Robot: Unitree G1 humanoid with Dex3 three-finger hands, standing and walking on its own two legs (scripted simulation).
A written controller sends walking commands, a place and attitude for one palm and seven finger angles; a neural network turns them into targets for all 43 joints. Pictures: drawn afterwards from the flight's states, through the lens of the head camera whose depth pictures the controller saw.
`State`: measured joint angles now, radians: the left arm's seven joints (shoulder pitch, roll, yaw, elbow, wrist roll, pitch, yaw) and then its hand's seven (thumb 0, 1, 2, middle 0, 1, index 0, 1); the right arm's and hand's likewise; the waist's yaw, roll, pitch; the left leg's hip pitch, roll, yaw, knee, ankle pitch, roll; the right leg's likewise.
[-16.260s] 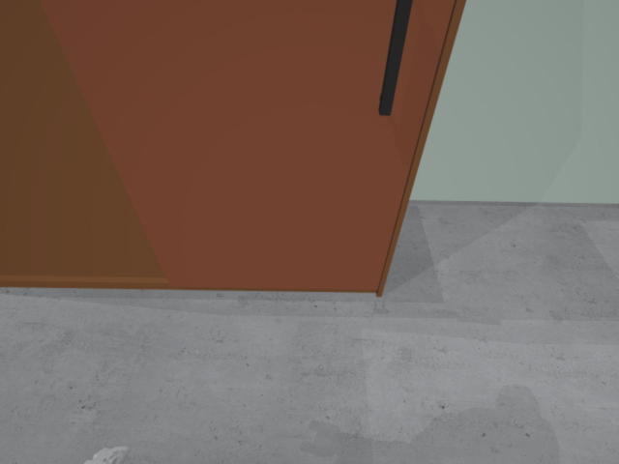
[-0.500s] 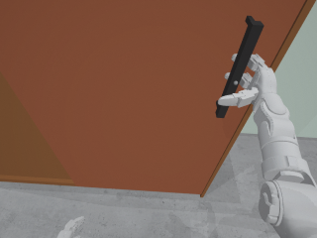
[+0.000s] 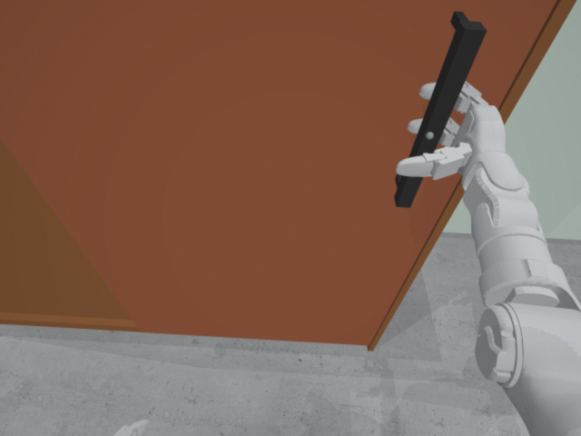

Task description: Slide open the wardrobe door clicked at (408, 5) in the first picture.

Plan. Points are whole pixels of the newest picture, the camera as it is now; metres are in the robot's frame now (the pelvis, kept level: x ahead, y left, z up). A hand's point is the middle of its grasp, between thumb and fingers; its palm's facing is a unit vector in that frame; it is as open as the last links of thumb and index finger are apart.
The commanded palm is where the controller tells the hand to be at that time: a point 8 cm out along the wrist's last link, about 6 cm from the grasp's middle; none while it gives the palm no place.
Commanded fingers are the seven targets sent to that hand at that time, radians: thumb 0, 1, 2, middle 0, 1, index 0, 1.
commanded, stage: grip the handle and tug to test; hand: right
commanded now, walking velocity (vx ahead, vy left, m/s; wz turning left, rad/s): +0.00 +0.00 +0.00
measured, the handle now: (426, 124) +0.51 -0.13 +0.19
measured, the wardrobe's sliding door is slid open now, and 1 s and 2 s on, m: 0.00 0.00 0.03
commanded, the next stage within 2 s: tug the door sideways, standing still in 1.32 s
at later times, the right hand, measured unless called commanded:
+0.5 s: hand (428, 136) +0.47 -0.12 +0.20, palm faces -0.05 +1.00 -0.01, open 7.1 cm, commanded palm +0.45 -0.17 +0.20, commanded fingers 0.00 -0.90 -0.90 0.45 1.40 0.45 1.40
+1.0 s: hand (415, 136) +0.47 -0.11 +0.20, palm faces -0.05 +1.00 +0.00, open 5.5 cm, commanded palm +0.44 -0.16 +0.20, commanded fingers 0.00 -0.90 -0.90 0.45 1.40 0.45 1.40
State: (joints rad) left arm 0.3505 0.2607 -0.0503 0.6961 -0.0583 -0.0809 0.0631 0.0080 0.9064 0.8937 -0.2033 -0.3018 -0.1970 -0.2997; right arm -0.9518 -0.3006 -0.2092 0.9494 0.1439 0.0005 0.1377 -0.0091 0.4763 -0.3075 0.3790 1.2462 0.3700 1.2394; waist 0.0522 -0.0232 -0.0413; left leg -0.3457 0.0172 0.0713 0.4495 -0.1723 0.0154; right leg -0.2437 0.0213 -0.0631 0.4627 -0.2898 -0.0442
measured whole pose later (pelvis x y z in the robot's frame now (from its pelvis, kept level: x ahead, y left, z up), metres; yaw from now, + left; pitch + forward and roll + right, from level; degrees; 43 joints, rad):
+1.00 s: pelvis -0.01 +0.01 +0.00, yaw +0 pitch +5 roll +0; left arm 0.36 0.27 -0.05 0.70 -0.06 -0.12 0.06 0.01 0.91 0.89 -0.20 -0.30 -0.20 -0.30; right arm -1.01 -0.32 -0.23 1.06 0.13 -0.07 0.13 0.00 -0.72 -0.87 0.45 1.40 0.40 1.38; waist 0.08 -0.03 -0.04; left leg -0.40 0.01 0.07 0.49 -0.17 0.03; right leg -0.30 0.01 -0.06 0.51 -0.29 -0.03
